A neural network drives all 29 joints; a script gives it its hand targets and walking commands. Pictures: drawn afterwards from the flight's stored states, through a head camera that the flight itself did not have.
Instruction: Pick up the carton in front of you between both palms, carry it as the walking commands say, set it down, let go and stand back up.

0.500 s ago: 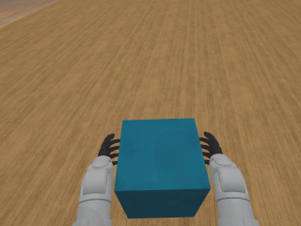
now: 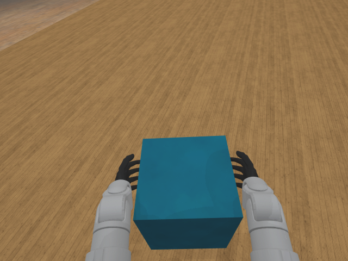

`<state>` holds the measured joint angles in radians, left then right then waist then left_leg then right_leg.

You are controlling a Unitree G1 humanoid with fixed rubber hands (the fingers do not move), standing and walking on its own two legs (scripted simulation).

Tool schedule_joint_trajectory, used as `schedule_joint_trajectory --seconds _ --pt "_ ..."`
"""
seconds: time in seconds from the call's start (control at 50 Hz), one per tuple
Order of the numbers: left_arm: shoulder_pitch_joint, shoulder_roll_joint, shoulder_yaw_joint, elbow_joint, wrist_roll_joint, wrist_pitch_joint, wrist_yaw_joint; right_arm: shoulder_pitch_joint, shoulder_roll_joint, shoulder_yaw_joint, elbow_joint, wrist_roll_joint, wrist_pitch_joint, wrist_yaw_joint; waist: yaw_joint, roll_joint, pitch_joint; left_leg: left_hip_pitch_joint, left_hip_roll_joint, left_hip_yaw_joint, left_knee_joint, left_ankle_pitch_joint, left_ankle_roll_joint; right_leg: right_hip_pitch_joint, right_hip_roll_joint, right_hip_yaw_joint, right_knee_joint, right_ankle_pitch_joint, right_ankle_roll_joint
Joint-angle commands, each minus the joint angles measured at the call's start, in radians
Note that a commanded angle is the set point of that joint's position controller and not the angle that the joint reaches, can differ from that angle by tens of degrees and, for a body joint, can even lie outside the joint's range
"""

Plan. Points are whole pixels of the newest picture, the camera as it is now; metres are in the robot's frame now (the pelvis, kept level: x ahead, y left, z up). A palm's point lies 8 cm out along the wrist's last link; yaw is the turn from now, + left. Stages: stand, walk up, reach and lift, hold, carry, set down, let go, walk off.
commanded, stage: hold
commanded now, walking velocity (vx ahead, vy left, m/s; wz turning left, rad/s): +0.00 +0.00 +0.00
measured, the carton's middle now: (186, 195) +0.30 +0.00 -0.04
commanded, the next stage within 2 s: set down in 0.34 s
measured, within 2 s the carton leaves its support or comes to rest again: neither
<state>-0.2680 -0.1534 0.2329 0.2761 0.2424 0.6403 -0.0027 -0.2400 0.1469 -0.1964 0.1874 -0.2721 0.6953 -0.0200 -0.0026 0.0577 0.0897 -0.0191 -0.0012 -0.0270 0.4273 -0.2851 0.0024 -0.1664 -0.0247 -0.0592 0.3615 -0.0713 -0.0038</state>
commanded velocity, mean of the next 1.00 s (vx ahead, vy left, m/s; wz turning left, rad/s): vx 0.00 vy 0.00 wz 0.00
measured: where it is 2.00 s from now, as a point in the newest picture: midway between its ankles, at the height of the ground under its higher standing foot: outside the picture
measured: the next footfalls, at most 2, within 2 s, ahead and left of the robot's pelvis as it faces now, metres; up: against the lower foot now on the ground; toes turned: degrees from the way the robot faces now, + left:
none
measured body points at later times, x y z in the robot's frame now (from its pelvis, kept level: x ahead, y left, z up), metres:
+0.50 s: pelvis +0.00 -0.04 +0.00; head -0.02 -0.07 +0.45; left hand +0.31 +0.12 +0.03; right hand +0.32 -0.18 +0.03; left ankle -0.02 +0.12 -0.74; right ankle +0.09 -0.12 -0.74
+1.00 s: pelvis -0.03 -0.01 -0.08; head +0.19 -0.05 +0.31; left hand +0.37 +0.13 -0.17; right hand +0.37 -0.17 -0.18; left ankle -0.02 +0.12 -0.74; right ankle +0.09 -0.12 -0.74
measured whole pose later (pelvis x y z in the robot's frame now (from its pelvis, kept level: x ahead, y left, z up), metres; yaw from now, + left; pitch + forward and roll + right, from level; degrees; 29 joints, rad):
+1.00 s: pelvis -0.03 -0.01 -0.08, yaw +1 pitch +26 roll +2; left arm -0.61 -0.16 0.41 0.55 0.20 0.14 0.07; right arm -0.64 0.05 -0.35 0.55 -0.26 0.19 0.01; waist -0.01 0.07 0.06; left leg -1.03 -0.05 -0.03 1.03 -0.45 -0.02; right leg -1.19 -0.03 0.00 0.94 -0.20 -0.01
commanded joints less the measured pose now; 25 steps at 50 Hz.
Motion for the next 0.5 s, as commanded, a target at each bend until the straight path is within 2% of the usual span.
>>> schedule_joint_trajectory --seconds 0.0,0.22,0.34,0.4,0.48 --pt "-0.488 -0.888 -0.524 -0.045 -0.202 -0.04 -0.22 -0.484 0.891 0.573 -0.055 0.235 -0.044 0.228 0.008 -0.022 -0.264 -0.444 -0.038 -0.105 -0.182 -0.006 0.061 0.517 0.109 0.127 0.059 0.047 -0.004" --pt "-0.514 -0.904 -0.49 -0.012 -0.196 -0.039 -0.245 -0.509 0.93 0.571 -0.027 0.242 -0.028 0.243 0.009 -0.078 -0.301 -0.395 -0.064 -0.088 -0.14 -0.011 0.066 0.505 0.058 0.188 -0.001 -0.08 0.012" --pt "-0.535 -0.907 -0.455 0.016 -0.183 -0.036 -0.254 -0.529 0.939 0.538 0.006 0.238 -0.02 0.249 0.008 -0.084 -0.304 -0.385 -0.064 -0.091 -0.14 -0.005 0.064 0.509 0.04 0.204 -0.023 -0.105 0.021" --pt "-0.572 -0.89 -0.416 0.05 -0.158 -0.042 -0.26 -0.56 0.945 0.494 0.053 0.227 -0.024 0.251 0.012 -0.079 -0.289 -0.399 -0.063 -0.089 -0.131 -0.023 0.066 0.498 0.035 0.206 -0.022 -0.137 0.023" --pt "-0.675 -0.873 -0.31 0.163 -0.093 -0.078 -0.268 -0.661 0.926 0.366 0.184 0.175 -0.057 0.255 0.006 -0.058 -0.242 -0.456 -0.059 -0.086 -0.096 -0.091 0.067 0.454 0.04 0.201 0.004 -0.238 0.012"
